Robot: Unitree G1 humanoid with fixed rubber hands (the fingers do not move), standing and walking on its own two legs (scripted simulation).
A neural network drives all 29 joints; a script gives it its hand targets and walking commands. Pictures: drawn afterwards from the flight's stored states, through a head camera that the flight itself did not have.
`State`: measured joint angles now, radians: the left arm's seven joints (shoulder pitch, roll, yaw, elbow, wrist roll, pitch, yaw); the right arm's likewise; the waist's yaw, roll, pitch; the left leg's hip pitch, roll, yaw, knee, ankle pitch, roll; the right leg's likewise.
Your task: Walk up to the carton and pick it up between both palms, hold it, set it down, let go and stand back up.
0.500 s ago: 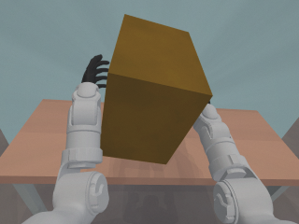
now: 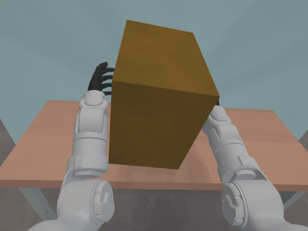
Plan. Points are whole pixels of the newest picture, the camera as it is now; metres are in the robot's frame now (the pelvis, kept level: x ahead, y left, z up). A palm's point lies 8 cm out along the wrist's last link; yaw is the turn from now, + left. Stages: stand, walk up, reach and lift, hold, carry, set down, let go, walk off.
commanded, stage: set down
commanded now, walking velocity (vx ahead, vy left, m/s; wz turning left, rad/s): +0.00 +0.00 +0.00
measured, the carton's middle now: (152, 95) +0.46 +0.02 +0.18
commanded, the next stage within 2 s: none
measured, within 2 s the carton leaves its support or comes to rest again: rests again in 1.96 s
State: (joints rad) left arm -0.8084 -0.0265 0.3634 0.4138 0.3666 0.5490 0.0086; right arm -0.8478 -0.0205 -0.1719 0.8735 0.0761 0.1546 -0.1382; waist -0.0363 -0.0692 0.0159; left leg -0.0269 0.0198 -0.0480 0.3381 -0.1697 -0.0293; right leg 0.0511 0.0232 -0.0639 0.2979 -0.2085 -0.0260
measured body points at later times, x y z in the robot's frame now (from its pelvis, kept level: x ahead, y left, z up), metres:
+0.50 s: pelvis +0.00 -0.01 +0.00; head -0.03 +0.02 +0.45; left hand +0.41 +0.15 +0.18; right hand +0.42 -0.14 +0.16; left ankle +0.02 +0.14 -0.75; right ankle -0.02 -0.09 -0.75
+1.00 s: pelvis +0.01 -0.01 +0.00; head +0.00 +0.00 +0.45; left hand +0.42 +0.15 +0.14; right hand +0.43 -0.15 +0.13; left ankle +0.02 +0.14 -0.75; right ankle -0.02 -0.09 -0.75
